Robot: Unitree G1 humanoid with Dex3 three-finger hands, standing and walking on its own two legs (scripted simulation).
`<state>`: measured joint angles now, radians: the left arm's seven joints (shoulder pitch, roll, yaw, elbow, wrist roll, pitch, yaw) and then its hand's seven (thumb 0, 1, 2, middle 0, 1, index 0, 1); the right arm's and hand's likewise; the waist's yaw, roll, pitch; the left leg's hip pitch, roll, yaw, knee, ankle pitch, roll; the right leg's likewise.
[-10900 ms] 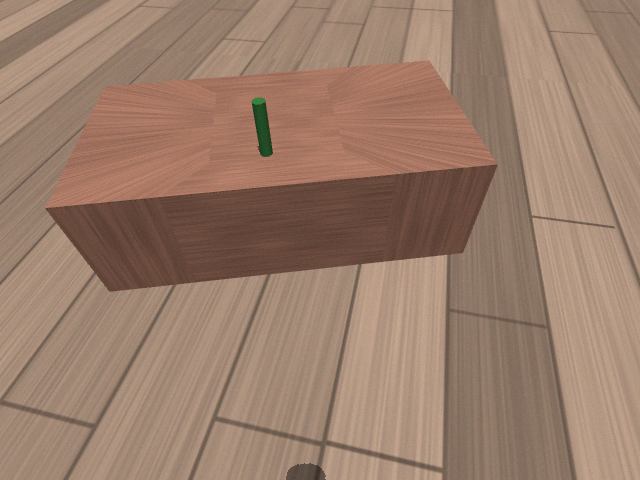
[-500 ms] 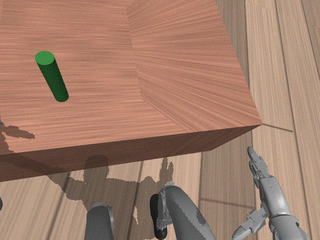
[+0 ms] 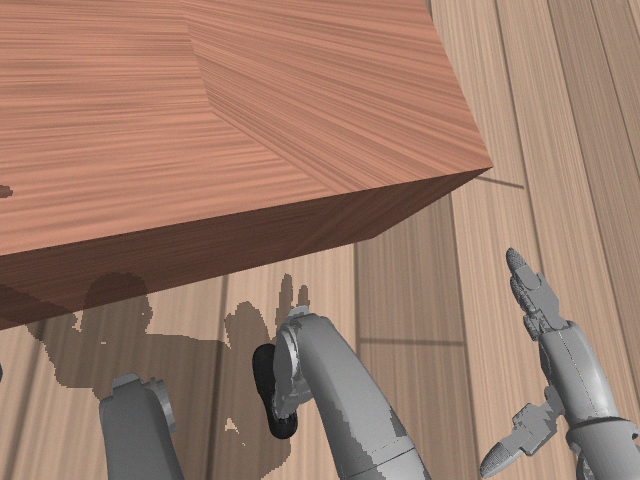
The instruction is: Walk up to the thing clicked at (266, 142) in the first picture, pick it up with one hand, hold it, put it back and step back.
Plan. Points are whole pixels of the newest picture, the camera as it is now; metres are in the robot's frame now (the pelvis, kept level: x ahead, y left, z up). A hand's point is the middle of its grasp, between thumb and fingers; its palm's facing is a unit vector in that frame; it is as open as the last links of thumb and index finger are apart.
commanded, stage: close in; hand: left
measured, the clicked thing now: out of the picture +0.60 +0.22 -0.01
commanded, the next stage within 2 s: close in 0.42 s
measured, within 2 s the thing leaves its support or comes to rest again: leaves its support in 1.68 s
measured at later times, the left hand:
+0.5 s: hand out of the picture +0.57 +0.21 -0.04, palm faces +0.18 -0.98 +0.01, open 17.5 cm
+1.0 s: hand out of the picture +0.59 +0.22 -0.04, palm faces +0.22 -0.98 -0.03, open 14.7 cm
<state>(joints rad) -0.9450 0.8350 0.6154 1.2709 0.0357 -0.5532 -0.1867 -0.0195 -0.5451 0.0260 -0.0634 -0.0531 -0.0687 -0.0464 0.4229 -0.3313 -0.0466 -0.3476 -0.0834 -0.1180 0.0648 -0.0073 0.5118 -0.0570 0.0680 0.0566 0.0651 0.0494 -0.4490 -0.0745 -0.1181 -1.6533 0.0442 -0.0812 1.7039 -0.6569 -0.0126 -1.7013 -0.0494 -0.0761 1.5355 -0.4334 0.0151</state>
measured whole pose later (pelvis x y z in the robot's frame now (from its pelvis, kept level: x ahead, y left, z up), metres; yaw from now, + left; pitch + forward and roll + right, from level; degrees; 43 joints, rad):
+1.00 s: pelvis +0.01 +0.00 +0.01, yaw +0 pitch +35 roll -5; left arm -0.99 0.77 0.51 1.30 0.07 -0.56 0.01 -0.02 -0.53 0.22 -0.53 -0.40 -0.54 -0.39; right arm 0.43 -0.35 -0.08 -0.47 -0.06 -0.02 0.09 -0.01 0.51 -0.05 0.07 0.06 0.06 0.05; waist -0.48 -0.06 -0.12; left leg -1.63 0.04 -0.07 1.68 -0.67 0.00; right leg -1.69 -0.05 -0.06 1.52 -0.45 0.03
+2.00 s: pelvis +0.02 +0.01 +0.04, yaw +0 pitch +32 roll -5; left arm -1.00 0.71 0.46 1.29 0.08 -0.48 0.04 -0.03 0.09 1.26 -1.04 -1.14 -1.08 -1.17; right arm 0.41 -0.32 -0.04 -0.36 -0.06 0.01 0.07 -0.01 0.53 -0.06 0.07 0.06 0.06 0.05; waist -0.43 -0.04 -0.13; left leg -1.47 0.04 -0.05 1.56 -0.64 0.00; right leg -1.53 -0.04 -0.06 1.39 -0.42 0.03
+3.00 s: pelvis +0.03 +0.01 +0.09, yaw +1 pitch +28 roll -3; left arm -0.89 0.57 0.45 1.18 0.02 -0.46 -0.01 -0.03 0.10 1.24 -1.03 -1.15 -1.06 -1.18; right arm 0.39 -0.29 -0.04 -0.19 -0.06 0.02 0.04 -0.01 0.51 -0.06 0.06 0.06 0.06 0.05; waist -0.33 -0.03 -0.14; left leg -1.26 0.04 -0.04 1.37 -0.60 -0.01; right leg -1.33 -0.04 -0.05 1.24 -0.40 0.03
